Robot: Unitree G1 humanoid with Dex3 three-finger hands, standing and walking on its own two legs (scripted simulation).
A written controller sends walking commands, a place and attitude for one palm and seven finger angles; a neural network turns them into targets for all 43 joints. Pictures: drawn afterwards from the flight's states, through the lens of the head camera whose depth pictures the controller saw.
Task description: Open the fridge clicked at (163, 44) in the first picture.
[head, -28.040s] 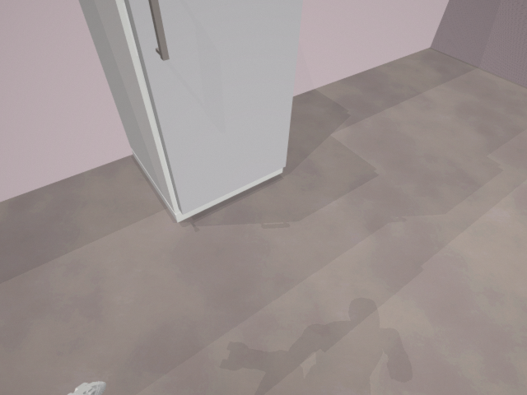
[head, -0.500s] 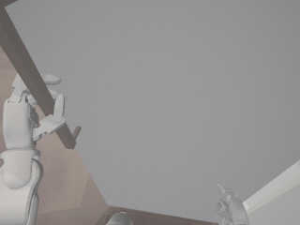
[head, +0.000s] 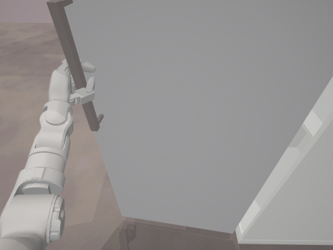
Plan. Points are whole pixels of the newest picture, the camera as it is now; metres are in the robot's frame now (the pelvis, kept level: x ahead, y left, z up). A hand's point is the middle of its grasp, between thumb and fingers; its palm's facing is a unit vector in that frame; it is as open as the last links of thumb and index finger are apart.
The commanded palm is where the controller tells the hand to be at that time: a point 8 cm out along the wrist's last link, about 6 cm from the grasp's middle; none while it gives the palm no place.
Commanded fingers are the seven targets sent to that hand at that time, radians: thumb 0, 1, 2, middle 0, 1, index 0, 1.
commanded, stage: stop walking and hold the door back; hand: left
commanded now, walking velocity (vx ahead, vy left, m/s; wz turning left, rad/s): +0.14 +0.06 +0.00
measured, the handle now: (83, 75) +0.44 +0.23 +0.23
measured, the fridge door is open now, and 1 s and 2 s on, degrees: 82 81 79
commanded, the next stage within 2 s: loosen the grip on the handle in 0.84 s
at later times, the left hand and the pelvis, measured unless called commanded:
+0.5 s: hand (89, 92) +0.40 +0.21 +0.21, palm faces +0.16 -0.97 -0.16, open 5.5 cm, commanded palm +0.39 +0.25 +0.19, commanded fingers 0.00 0.90 0.90 -0.45 -1.40 -0.45 -1.40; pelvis -0.04 +0.04 +0.01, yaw -12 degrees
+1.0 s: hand (90, 87) +0.42 +0.21 +0.21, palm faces +0.14 -0.96 -0.23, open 5.8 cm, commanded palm +0.38 +0.25 +0.21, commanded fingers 0.00 0.42 0.67 -0.45 -1.40 -0.45 -1.40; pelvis -0.03 +0.03 +0.01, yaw -6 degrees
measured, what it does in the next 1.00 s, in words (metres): steps on the spot: left foot, then right foot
